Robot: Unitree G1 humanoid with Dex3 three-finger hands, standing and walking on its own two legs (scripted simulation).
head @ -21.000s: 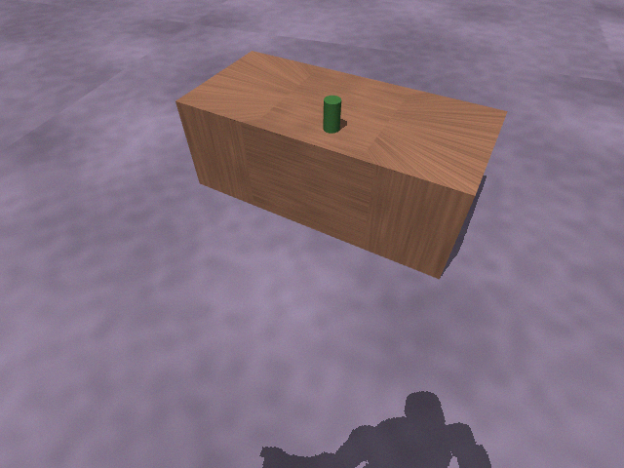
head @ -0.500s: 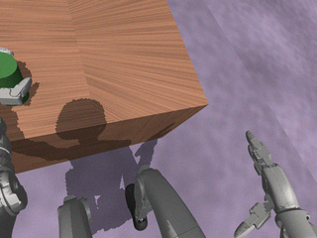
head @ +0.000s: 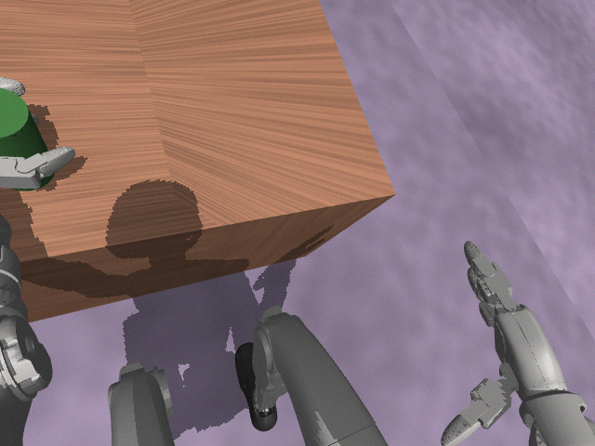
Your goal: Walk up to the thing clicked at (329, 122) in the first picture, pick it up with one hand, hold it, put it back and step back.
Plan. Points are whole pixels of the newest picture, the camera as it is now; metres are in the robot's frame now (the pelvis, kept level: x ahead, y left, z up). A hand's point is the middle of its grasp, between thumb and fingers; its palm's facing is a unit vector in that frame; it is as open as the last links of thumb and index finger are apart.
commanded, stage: open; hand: left
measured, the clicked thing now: (11, 144) +0.55 +0.19 -0.06
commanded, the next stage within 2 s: withdraw in 0.26 s
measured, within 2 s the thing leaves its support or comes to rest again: neither
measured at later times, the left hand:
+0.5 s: hand (8, 134) +0.55 +0.19 -0.04, palm faces +0.15 -0.99 +0.00, open 14.1 cm
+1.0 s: hand out of the picture +0.53 +0.29 +0.07, palm faces +0.22 -0.96 -0.18, open 17.3 cm
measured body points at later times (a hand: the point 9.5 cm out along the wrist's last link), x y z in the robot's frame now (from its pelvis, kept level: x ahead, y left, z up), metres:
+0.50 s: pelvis +0.00 +0.00 +0.00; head +0.21 +0.08 +0.39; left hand +0.53 +0.24 -0.04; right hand +0.18 -0.25 +0.10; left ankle +0.03 +0.11 -0.54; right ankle +0.10 -0.14 -0.54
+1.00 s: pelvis +0.01 +0.01 +0.08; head +0.17 +0.07 +0.49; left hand +0.51 +0.34 +0.08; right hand +0.17 -0.23 +0.12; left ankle +0.03 +0.11 -0.54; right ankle +0.10 -0.13 -0.54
